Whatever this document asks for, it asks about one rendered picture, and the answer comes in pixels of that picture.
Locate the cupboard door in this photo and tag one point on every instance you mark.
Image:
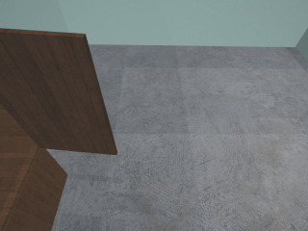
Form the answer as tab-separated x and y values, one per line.
48	84

